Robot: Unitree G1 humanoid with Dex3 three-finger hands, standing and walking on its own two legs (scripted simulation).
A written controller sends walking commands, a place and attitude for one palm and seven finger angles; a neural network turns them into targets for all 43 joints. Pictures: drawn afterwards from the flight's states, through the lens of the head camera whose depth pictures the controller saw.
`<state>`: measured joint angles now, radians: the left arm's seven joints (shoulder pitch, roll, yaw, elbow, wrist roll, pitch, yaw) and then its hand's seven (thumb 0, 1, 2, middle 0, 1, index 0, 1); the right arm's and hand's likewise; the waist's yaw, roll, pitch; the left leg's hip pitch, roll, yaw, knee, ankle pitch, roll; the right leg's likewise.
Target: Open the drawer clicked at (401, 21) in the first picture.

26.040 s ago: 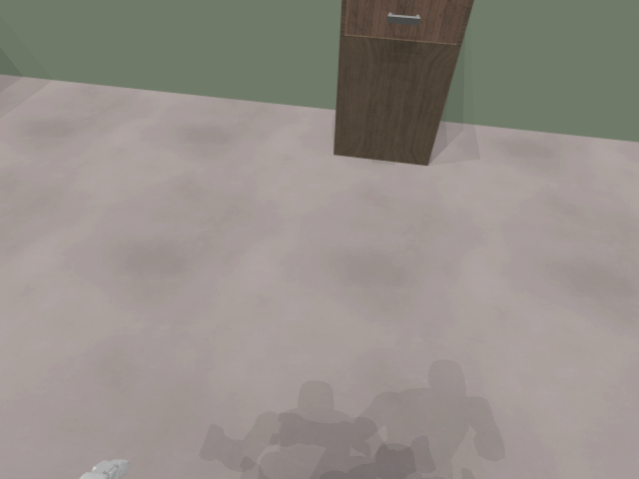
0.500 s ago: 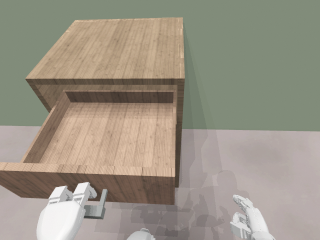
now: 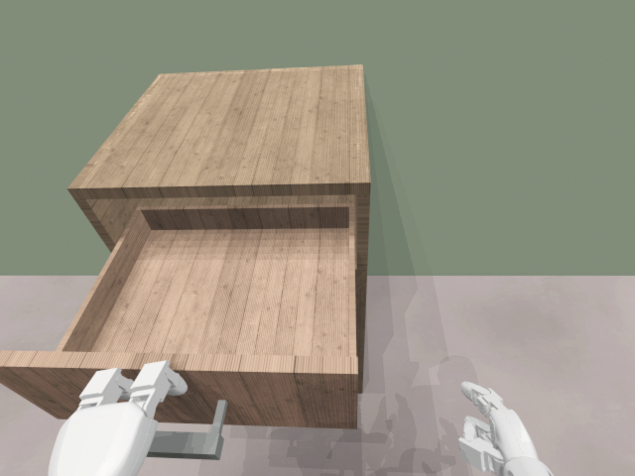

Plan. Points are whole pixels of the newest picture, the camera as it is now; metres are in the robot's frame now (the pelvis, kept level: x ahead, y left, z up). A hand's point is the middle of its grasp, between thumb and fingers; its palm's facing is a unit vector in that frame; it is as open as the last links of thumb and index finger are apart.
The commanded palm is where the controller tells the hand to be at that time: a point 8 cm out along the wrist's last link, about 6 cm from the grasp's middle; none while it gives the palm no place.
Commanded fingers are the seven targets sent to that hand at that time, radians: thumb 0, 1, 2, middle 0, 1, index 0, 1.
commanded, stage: lift the hand off the handle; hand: left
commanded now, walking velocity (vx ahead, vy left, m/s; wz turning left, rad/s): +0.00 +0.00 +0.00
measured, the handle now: (175, 425) +0.18 +0.21 -0.02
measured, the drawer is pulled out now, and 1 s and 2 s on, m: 0.30 0.30 0.30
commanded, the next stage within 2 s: draw the hand back to the body in 0.60 s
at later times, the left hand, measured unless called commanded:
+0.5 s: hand (104, 416) +0.15 +0.22 +0.12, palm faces +0.10 -0.19 -0.98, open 13.8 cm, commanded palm +0.11 +0.21 +0.19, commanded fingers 0.00 -0.50 0.30 -0.30 -1.20 -0.30 -1.20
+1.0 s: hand (90, 409) +0.15 +0.23 +0.13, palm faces +0.09 -0.17 -0.98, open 13.8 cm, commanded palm +0.11 +0.22 +0.20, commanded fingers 0.00 -0.50 0.30 -0.30 -1.20 -0.30 -1.20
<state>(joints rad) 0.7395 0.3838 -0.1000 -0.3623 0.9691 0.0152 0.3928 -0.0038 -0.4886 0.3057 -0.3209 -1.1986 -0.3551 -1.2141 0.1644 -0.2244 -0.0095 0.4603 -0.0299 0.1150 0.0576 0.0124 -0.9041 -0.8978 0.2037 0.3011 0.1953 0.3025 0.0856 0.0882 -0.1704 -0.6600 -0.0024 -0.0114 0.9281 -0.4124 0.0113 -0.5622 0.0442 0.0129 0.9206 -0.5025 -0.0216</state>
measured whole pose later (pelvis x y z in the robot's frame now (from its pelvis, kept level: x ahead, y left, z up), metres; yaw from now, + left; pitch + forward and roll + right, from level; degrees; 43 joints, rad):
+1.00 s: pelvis +0.00 +0.01 +0.03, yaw +0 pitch +2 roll -1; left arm 0.69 0.46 -0.02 -0.57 0.87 0.10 0.16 0.00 -0.49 0.31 -0.32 -1.20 -0.32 -1.20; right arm 0.17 -0.24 0.03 0.47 0.02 0.11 0.04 0.01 -0.90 -0.90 0.20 0.30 0.20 0.30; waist 0.11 0.11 -0.11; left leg -0.41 0.00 -0.01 0.70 -0.32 0.02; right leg -0.30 0.04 0.02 0.66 -0.39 -0.01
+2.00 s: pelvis +0.03 +0.00 +0.05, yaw +3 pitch -2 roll +0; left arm 0.57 0.33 0.28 -0.51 -0.07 -0.07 0.12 0.00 0.42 0.70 -0.25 -0.60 -0.24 -0.60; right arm 0.16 -0.21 0.01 0.61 0.02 -0.09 -0.09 0.01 -0.90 -0.90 0.21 0.30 0.20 0.30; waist 0.06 0.06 -0.01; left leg -0.20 -0.02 -0.05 0.48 -0.25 0.01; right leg -0.08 0.02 -0.02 0.44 -0.33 -0.02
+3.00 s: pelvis -0.03 +0.01 +0.04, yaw +3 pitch +3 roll -2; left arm 0.66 0.43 0.40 -0.66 -0.06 -0.17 0.13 0.01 0.89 0.90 -0.21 -0.30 -0.21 -0.30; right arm 0.14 -0.18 0.00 0.53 0.03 -0.02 -0.07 0.01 -0.90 -0.90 0.21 0.30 0.20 0.30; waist 0.00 0.00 0.04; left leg -0.44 -0.02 -0.06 0.56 -0.18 0.02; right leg -0.31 0.02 -0.04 0.53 -0.27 0.00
